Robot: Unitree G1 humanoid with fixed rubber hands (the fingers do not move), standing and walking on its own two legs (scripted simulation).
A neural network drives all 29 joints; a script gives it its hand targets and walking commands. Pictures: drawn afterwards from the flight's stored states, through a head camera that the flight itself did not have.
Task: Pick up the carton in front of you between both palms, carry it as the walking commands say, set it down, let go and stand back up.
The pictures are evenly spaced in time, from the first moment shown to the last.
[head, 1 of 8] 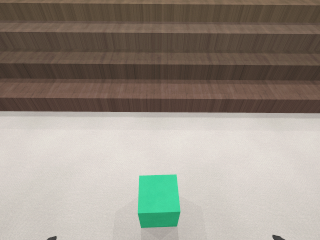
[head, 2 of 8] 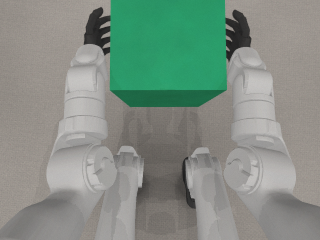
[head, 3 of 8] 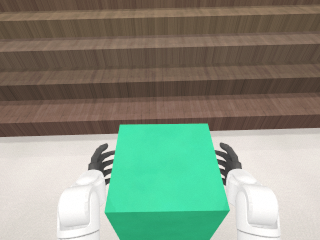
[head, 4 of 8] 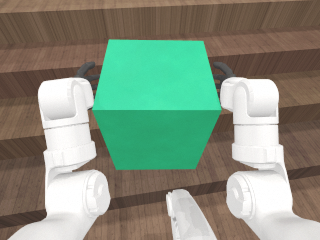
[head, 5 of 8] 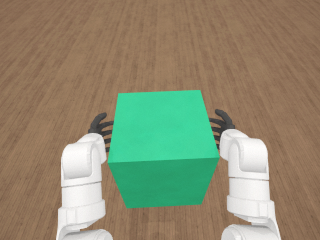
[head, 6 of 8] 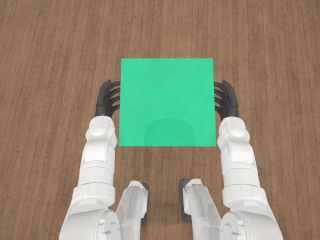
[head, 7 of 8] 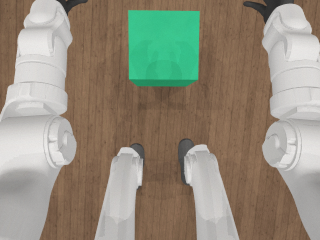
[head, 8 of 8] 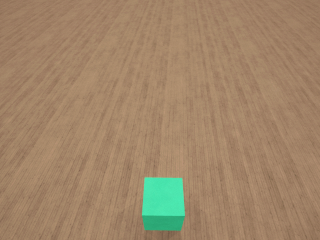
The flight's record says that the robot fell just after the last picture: no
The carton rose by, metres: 2.40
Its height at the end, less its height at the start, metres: +1.63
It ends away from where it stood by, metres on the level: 4.58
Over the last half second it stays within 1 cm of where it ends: yes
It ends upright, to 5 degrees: yes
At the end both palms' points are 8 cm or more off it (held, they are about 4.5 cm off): yes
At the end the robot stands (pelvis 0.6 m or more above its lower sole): yes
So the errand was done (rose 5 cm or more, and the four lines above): yes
